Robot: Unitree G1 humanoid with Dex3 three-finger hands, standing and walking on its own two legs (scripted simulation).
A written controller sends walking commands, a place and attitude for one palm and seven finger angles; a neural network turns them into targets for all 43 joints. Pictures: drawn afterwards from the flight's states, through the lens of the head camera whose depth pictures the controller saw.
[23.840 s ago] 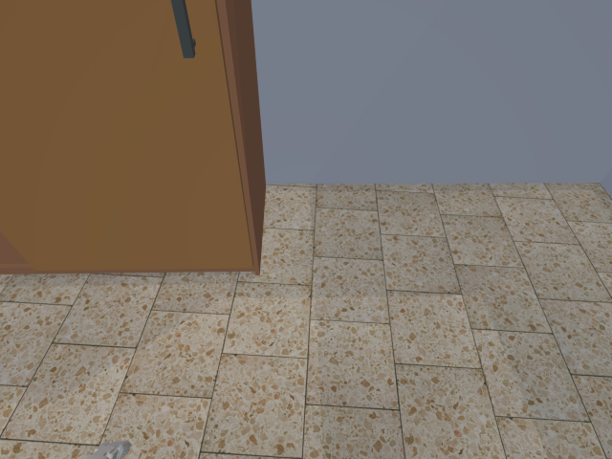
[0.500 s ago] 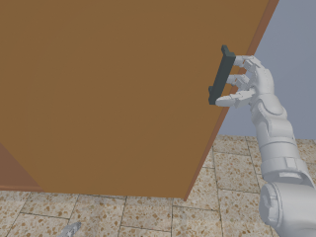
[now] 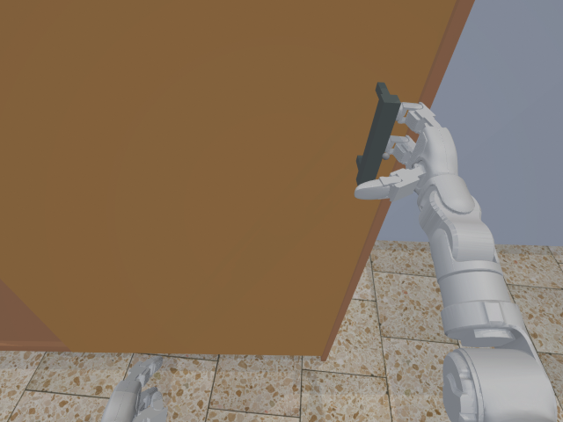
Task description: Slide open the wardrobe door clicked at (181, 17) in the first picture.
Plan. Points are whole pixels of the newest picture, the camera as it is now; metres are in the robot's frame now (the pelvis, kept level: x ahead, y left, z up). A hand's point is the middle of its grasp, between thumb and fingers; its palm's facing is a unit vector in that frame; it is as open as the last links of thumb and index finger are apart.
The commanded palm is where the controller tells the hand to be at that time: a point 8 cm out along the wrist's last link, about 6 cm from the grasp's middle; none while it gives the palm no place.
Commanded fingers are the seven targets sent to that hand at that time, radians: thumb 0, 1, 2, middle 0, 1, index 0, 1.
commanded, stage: slide the fingers in behind the handle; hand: right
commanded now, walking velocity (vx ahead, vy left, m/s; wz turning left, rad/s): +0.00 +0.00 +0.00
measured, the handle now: (372, 137) +0.47 -0.08 +0.20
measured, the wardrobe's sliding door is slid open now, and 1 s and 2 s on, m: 0.00 0.00 0.00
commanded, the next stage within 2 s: grip the handle and tug to test in 1.16 s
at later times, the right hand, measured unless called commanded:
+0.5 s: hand (370, 156) +0.41 -0.07 +0.21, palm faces -0.07 +1.00 -0.01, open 14.0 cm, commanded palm +0.39 -0.13 +0.20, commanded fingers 0.00 0.50 -0.30 0.30 1.20 0.30 1.20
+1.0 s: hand (360, 154) +0.42 -0.06 +0.20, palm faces -0.05 +1.00 -0.01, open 14.0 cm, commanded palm +0.40 -0.12 +0.20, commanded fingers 0.00 0.50 -0.30 0.30 1.20 0.30 1.20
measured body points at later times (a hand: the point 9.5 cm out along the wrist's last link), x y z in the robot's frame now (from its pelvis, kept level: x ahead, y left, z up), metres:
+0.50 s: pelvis +0.01 +0.01 +0.00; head -0.01 +0.02 +0.45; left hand +0.15 +0.24 -0.10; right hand +0.41 -0.13 +0.21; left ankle +0.01 +0.09 -0.74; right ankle -0.02 -0.09 -0.74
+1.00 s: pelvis +0.00 +0.02 +0.00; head -0.01 +0.04 +0.45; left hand +0.12 +0.26 -0.11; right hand +0.42 -0.11 +0.20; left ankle +0.01 +0.09 -0.74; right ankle -0.02 -0.09 -0.74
